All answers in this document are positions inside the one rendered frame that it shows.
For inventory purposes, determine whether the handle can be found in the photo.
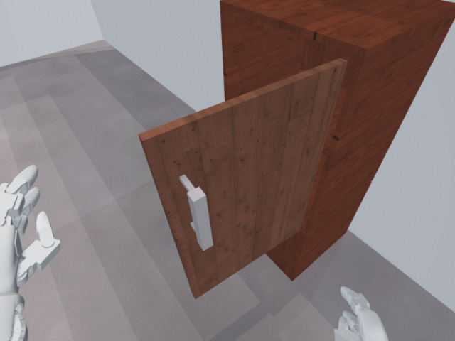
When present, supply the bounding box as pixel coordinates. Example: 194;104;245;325
179;175;213;251

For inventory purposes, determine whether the robot right hand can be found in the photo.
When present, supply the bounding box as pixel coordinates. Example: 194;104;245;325
334;286;389;341

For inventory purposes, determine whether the robot left hand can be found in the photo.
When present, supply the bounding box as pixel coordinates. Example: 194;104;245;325
0;164;60;293

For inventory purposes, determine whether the robot left forearm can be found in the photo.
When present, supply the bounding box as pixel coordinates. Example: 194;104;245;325
0;292;28;341

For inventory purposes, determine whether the cupboard door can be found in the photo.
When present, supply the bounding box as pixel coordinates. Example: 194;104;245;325
138;58;348;299

